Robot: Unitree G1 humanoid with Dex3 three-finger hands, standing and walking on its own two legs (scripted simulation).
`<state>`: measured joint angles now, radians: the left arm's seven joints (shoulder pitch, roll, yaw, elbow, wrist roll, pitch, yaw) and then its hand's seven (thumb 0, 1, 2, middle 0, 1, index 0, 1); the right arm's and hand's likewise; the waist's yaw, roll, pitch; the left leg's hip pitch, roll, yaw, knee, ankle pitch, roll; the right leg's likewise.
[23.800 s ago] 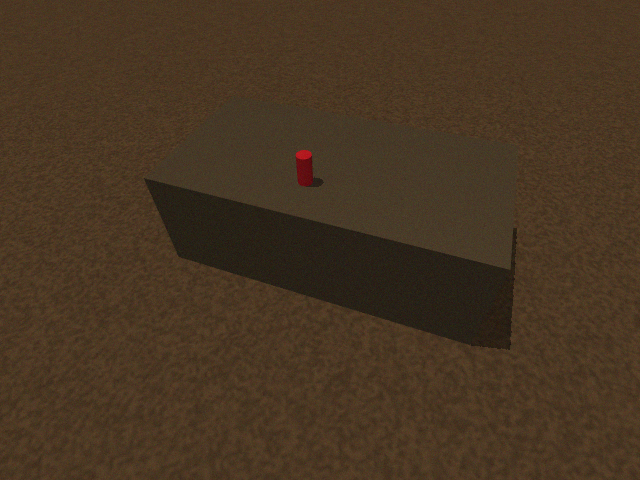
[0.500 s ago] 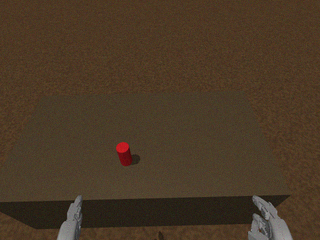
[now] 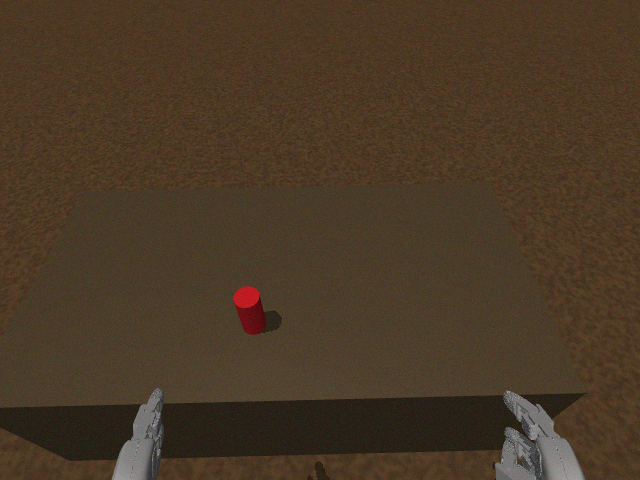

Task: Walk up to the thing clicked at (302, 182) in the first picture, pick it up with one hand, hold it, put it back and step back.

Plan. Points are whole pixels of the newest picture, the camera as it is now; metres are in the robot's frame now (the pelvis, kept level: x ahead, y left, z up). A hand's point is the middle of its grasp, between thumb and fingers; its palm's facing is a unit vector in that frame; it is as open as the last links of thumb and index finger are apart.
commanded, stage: home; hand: left
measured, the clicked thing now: (250, 311) +0.51 +0.18 -0.24
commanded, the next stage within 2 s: stand in 0.84 s
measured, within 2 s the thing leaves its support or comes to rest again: neither
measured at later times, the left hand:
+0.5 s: hand out of the picture +0.16 +0.18 -0.05, palm faces +0.13 -0.96 -0.26, open 17.4 cm
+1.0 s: hand out of the picture +0.16 +0.18 -0.04, palm faces +0.14 -0.95 -0.28, open 17.5 cm
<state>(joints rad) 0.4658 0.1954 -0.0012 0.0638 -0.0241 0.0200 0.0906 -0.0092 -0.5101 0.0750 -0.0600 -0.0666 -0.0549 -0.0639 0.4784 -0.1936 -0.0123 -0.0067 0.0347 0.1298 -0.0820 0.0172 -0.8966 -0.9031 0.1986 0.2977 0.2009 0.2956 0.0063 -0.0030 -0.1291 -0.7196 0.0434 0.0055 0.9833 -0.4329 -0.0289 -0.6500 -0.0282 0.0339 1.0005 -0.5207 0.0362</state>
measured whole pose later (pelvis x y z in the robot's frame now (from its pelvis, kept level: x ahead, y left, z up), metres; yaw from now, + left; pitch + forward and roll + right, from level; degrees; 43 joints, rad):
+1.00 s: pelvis +0.00 +0.00 +0.01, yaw +1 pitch +7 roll -1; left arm 0.47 0.19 -0.01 0.03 -0.01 0.18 0.14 -0.01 -0.56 0.05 -0.06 -0.06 -0.06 -0.06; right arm 0.27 -0.21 0.01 0.48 0.01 -0.08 -0.15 0.02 -0.90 -0.90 0.20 0.30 0.20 0.30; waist -0.02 0.03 -0.10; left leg -0.66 0.06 -0.04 0.95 -0.41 -0.04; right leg -0.56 -0.01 -0.01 0.93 -0.49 0.02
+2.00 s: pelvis -0.01 +0.00 +0.07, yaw +1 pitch -4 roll +0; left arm 0.16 0.33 0.00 1.14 0.02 -0.01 0.01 0.01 0.90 0.90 -0.21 -0.30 -0.20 -0.30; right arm 0.15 -0.33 -0.02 1.12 -0.02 0.00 0.00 0.01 -0.90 -0.90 0.20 0.30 0.20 0.29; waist 0.00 0.02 0.07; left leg -0.18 0.03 -0.01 0.41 -0.17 -0.02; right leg -0.09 -0.04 0.00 0.40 -0.24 0.04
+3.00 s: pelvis +0.01 +0.00 +0.07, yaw +0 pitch -3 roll +0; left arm 0.12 0.34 0.01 1.14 0.01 -0.01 0.00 0.01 0.90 0.90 -0.21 -0.30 -0.20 -0.30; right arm 0.11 -0.34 -0.01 1.15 -0.01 0.00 0.00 0.01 -0.90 -0.90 0.20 0.30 0.20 0.29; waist -0.01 0.01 0.07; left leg -0.14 0.04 0.01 0.35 -0.16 -0.03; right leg -0.06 -0.04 0.01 0.34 -0.22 0.04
